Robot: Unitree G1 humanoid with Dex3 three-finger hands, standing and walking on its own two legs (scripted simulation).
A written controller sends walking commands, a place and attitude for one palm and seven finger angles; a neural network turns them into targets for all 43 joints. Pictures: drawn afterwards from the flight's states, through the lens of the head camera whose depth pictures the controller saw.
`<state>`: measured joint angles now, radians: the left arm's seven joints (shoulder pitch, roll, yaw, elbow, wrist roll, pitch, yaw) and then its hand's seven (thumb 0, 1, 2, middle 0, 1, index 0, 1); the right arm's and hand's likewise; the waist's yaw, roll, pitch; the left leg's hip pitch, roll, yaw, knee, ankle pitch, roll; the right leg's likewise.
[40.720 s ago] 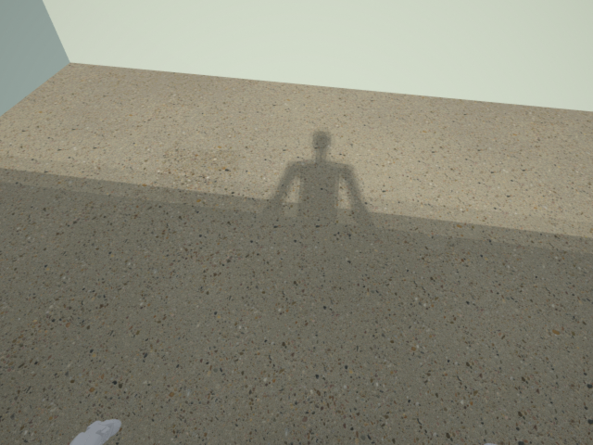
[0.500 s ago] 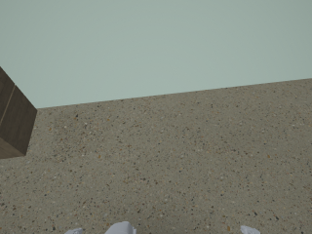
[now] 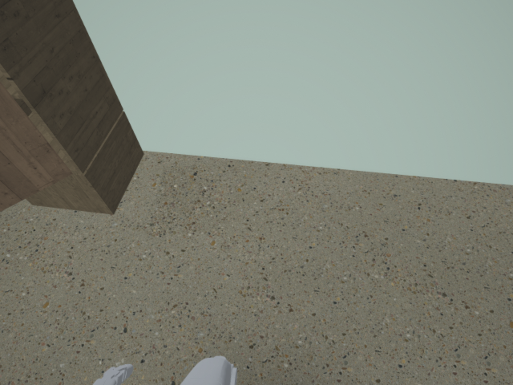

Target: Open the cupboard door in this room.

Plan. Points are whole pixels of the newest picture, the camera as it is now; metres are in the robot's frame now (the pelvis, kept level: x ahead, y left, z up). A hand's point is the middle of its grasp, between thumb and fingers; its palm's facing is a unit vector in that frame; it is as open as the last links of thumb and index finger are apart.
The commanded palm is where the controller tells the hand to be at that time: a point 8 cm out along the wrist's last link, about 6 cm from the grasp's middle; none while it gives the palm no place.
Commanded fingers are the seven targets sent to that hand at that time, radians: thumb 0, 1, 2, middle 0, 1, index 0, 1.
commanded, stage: turn to face it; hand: left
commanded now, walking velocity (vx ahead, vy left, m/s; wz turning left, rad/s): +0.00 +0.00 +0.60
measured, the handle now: out of the picture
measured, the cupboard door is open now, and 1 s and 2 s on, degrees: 49 49 49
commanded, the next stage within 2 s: take the last steps up to it in 1.14 s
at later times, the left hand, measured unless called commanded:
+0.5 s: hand out of the picture +0.05 +0.23 -0.15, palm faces +0.30 -0.90 -0.30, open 7.4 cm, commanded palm none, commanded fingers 0.00 0.90 0.90 -0.20 -0.30 -0.20 -0.30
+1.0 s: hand out of the picture -0.04 +0.19 -0.17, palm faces +0.57 -0.78 -0.25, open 7.4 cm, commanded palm none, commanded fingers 0.00 0.90 0.90 -0.20 -0.30 -0.20 -0.30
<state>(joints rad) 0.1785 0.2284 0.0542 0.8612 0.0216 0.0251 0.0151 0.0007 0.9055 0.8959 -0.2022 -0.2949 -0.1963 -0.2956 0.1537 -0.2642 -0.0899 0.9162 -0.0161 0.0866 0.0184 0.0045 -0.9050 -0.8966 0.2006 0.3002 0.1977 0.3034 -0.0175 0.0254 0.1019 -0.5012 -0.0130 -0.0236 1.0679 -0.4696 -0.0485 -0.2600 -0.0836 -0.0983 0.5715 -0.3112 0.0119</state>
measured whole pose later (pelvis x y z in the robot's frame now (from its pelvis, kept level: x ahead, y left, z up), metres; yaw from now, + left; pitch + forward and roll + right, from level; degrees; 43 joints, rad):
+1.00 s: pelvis +0.03 -0.03 +0.00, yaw +34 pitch +1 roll +0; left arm 0.18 0.26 0.07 0.92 0.01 0.07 0.00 0.00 0.91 0.90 -0.20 -0.29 -0.20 -0.30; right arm 0.12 -0.22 -0.04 0.89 -0.03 0.03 -0.01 0.00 -0.90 -0.90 0.20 0.30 0.20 0.30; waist 0.02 -0.04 0.11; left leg -0.31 0.00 -0.02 0.57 -0.27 -0.01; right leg -0.44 -0.09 -0.05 1.01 -0.50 0.07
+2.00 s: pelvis +0.16 +0.07 +0.01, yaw +48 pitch +0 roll +1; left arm 0.24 0.16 0.06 1.00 0.02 -0.05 0.00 0.00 0.92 0.90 -0.20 -0.30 -0.20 -0.30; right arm 0.27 -0.20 -0.06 1.06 -0.02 0.02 0.02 0.01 -0.91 -0.90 0.20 0.30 0.20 0.30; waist -0.01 0.00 0.05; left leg -0.47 0.07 0.05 0.99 -0.30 -0.02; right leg -0.19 -0.09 -0.16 0.45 -0.25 0.00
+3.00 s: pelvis +0.33 +0.43 -0.01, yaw +44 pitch -1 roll +0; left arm 0.33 0.20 0.04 1.12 0.01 0.01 0.02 0.00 0.91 0.90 -0.20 -0.29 -0.20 -0.30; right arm 0.14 -0.14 -0.01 1.01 -0.03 -0.04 -0.02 0.00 -0.91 -0.90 0.20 0.30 0.20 0.30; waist 0.04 -0.07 0.06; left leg -0.35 0.03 0.13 0.58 -0.21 0.05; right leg -0.23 -0.08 -0.05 0.81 -0.56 0.02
